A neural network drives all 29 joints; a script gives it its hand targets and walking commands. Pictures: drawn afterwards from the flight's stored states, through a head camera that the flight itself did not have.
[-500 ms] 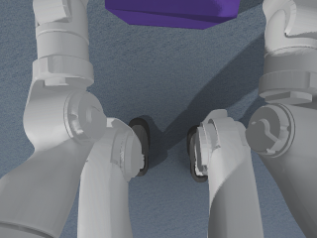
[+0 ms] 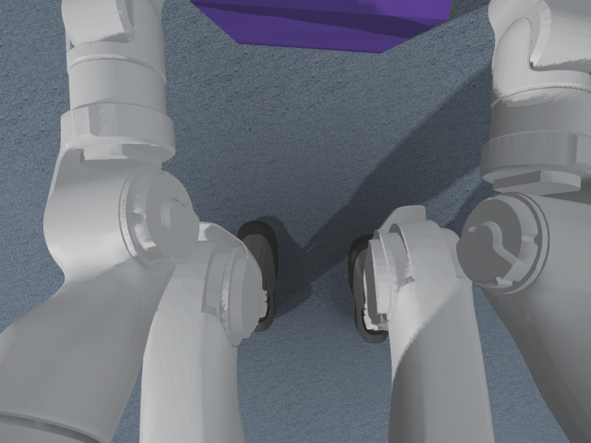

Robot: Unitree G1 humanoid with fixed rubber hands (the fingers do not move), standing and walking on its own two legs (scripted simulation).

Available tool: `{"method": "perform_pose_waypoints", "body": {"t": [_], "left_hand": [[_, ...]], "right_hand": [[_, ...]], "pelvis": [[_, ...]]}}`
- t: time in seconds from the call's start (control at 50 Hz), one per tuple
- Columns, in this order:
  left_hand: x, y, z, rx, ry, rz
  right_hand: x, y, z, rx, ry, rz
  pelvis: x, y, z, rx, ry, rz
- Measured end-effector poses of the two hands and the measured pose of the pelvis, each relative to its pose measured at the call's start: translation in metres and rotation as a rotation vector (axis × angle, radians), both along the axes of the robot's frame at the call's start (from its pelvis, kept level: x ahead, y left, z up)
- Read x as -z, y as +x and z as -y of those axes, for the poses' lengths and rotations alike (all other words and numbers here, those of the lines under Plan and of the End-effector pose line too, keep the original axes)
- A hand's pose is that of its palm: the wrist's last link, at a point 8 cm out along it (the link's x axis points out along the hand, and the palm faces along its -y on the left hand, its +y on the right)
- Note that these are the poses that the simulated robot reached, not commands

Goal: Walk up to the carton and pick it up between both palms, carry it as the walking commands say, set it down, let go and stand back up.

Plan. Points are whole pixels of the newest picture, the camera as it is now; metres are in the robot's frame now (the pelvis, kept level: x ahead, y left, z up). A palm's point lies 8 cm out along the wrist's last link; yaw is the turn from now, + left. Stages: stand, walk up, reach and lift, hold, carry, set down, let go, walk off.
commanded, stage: set down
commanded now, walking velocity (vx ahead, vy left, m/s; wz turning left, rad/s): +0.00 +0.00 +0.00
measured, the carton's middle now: out of the picture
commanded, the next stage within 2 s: let go in 1.92 s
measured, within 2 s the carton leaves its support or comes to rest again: neither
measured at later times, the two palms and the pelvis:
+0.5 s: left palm out of the picture +0.54 +0.12 -0.19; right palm (544, 31) +0.48 -0.25 -0.20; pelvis -0.03 -0.01 -0.01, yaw -3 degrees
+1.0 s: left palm out of the picture +0.57 +0.16 -0.12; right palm out of the picture +0.51 -0.21 -0.11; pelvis -0.03 +0.01 +0.01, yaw -5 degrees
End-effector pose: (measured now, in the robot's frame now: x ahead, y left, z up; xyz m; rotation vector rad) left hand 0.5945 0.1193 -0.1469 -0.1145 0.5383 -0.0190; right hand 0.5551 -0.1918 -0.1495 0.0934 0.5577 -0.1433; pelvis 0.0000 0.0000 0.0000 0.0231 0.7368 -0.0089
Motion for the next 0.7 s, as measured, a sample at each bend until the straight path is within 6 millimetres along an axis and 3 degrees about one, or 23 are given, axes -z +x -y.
{"method": "perform_pose_waypoints", "body": {"t": [0.12,0.24,0.3,0.38,0.44,0.48,0.56,0.7], "left_hand": [[0.006,-0.005,-0.001,0.005,0.022,-0.022],[0.061,-0.051,-0.007,0.059,0.127,-0.238],[0.072,-0.057,-0.016,0.070,0.192,-0.278],[0.042,-0.030,-0.023,0.025,0.214,-0.091],[0.032,-0.030,-0.012,0.033,0.220,-0.063],[0.041,-0.045,-0.003,0.058,0.239,-0.144],[0.055,-0.078,-0.009,0.030,0.262,-0.282],[0.039,-0.072,-0.039,-0.055,0.237,-0.198]], "right_hand": [[0.008,-0.006,-0.001,0.007,0.000,-0.033],[0.057,-0.049,-0.005,0.000,-0.016,-0.222],[0.075,-0.067,-0.001,0.013,-0.032,-0.293],[0.062,-0.066,0.034,0.112,-0.054,-0.148],[0.055,-0.074,0.058,0.181,-0.046,-0.104],[0.051,-0.078,0.059,0.164,-0.031,-0.104],[0.047,-0.081,0.044,0.073,-0.035,-0.123],[0.038,-0.080,0.037,0.053,-0.081,-0.142]], "pelvis": [[0.001,-0.001,0.000,0.003,0.000,0.004],[0.002,-0.002,0.001,0.006,0.001,0.006],[0.003,-0.004,0.000,0.013,-0.001,0.016],[0.003,-0.015,0.000,0.038,-0.002,0.111],[0.009,-0.023,0.002,0.061,0.006,0.150],[0.013,-0.029,0.005,0.067,0.013,0.174],[0.019,-0.038,0.011,0.067,0.032,0.212],[0.023,-0.045,0.014,0.067,0.042,0.232]]}}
